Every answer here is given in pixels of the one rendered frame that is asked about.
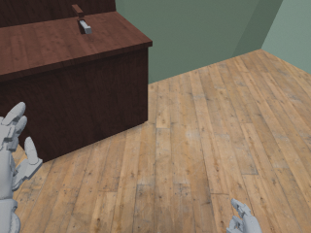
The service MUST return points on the tap lever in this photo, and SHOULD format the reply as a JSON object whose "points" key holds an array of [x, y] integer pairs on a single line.
{"points": [[86, 28]]}

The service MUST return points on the robot right hand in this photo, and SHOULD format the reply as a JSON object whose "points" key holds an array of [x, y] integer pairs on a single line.
{"points": [[248, 223]]}

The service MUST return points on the counter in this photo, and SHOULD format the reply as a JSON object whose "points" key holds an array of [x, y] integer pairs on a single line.
{"points": [[78, 88]]}

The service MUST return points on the left robot forearm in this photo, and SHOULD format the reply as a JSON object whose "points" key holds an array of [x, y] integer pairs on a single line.
{"points": [[9, 221]]}

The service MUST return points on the robot left hand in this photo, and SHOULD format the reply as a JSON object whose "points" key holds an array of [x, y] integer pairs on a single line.
{"points": [[11, 127]]}

